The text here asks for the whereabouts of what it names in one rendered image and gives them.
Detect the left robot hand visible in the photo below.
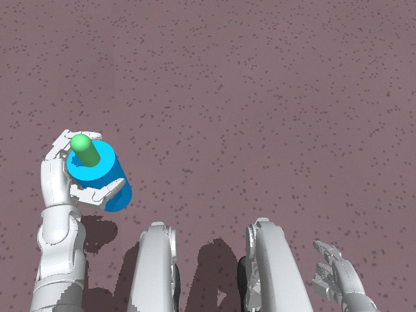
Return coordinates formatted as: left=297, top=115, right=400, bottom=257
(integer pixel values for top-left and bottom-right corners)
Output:
left=40, top=129, right=125, bottom=210

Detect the right robot arm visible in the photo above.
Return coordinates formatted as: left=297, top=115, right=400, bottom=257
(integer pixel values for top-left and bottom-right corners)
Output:
left=341, top=293, right=380, bottom=312

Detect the right robot foot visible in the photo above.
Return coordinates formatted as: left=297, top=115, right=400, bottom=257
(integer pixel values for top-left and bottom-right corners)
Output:
left=237, top=256, right=261, bottom=312

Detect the left robot arm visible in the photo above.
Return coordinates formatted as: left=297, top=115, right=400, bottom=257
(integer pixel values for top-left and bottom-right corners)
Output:
left=30, top=204, right=86, bottom=312

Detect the right robot hand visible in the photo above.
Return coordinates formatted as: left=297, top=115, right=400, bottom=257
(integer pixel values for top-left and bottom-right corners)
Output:
left=312, top=240, right=365, bottom=305

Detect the bottle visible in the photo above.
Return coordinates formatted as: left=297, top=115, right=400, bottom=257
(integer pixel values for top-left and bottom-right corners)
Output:
left=67, top=134, right=132, bottom=212

